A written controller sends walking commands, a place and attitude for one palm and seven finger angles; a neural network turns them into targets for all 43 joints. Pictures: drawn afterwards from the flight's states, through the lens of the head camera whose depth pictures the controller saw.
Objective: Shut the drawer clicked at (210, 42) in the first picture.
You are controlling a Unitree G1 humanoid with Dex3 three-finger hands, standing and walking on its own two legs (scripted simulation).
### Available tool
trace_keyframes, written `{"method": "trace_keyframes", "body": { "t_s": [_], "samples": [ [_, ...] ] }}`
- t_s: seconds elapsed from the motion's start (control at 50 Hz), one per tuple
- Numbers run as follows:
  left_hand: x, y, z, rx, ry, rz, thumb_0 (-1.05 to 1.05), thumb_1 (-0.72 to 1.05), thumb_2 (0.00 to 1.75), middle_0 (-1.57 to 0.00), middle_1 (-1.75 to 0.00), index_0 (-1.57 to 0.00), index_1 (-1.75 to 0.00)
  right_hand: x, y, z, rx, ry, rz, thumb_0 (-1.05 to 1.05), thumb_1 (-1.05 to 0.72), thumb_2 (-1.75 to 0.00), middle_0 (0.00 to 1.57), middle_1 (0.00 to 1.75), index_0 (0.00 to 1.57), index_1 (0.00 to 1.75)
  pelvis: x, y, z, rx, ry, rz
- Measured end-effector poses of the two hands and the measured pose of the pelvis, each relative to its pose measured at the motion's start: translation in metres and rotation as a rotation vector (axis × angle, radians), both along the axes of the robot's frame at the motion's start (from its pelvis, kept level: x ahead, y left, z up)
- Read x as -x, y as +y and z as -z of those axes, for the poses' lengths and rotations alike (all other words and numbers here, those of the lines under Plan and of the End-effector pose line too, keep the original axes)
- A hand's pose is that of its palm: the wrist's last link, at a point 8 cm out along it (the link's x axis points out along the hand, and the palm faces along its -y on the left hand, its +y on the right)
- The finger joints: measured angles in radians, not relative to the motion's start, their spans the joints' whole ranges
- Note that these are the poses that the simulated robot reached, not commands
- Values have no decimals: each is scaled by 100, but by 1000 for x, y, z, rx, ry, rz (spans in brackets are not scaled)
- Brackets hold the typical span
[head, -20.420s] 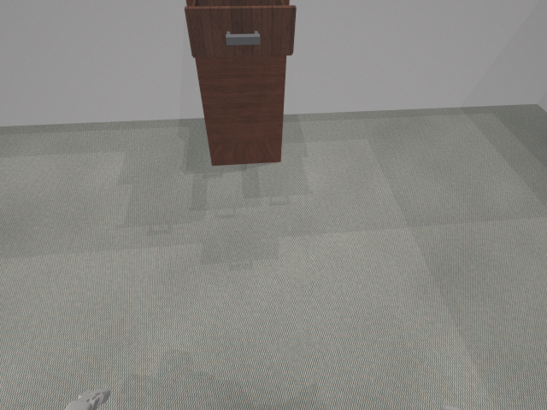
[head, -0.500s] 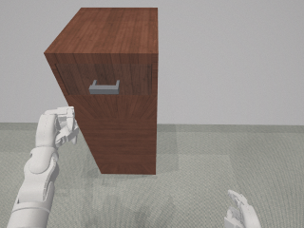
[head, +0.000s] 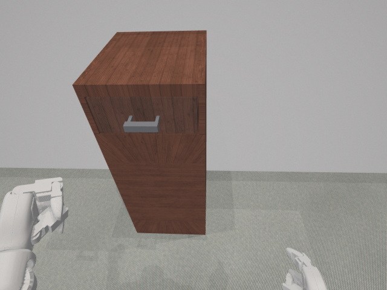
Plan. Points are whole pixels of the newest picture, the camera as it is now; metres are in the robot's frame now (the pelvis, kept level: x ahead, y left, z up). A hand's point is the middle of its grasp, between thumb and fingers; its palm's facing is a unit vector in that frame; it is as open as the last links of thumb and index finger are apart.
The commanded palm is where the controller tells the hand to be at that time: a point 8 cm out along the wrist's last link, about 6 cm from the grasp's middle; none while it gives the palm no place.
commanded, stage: draw the hand back to the body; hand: left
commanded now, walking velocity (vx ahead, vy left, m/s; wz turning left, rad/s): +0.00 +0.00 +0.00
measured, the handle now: (142, 122) +0.57 +0.23 +0.04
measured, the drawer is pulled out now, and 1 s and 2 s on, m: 0.00 0.00 0.00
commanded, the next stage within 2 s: step back with the hand held close in 0.24 s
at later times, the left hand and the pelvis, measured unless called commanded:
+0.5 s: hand (48, 210) +0.18 +0.24 +0.17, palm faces +0.41 -0.80 -0.44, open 3.2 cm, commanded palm +0.12 +0.27 +0.17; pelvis -0.01 -0.01 +0.00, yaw -1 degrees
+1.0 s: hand (27, 248) +0.13 +0.26 +0.15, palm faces +0.34 -0.79 -0.51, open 3.2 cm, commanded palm +0.07 +0.29 +0.17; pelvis -0.06 +0.02 -0.01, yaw -1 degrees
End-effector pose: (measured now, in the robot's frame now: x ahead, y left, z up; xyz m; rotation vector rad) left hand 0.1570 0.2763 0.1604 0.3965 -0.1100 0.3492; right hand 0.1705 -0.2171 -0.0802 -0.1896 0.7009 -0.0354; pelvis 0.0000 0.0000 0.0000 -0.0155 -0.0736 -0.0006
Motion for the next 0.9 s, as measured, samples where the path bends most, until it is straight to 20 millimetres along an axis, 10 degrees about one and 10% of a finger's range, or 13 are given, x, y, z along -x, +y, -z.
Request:
{"method": "trace_keyframes", "body": {
  "t_s": [0.18, 0.5, 0.64, 0.9],
  "samples": [
    [37, -1, -15, -65, -31, -41, 1, 89, 90, -140, -160, -141, -160, -4, -4, -5, 7, -53, -7, 2, -90, -90, 20, 30, 20, 30, 5, -3, 1, 3, -9, -10],
    [18, 2, -30, -147, -105, -11, 1, 89, 90, -140, -160, -141, -160, 7, -8, -4, 6, -26, 15, 2, -90, -90, 20, 30, 20, 30, 10, -8, 1, 8, 33, 11],
    [5, -4, -5, -129, 21, 81, 1, 89, 90, -140, -160, -141, -160, 28, -23, 1, 37, 34, 110, 1, -90, -90, 20, 30, 20, 30, 16, 4, 1, -1, 77, 32],
    [44, 15, -19, -216, -49, 82, 1, 89, 90, -140, -160, -141, -160, 55, -10, -2, 70, 17, 117, 2, -90, -90, 20, 30, 20, 30, 44, 15, 10, -10, 77, 23]
  ]
}}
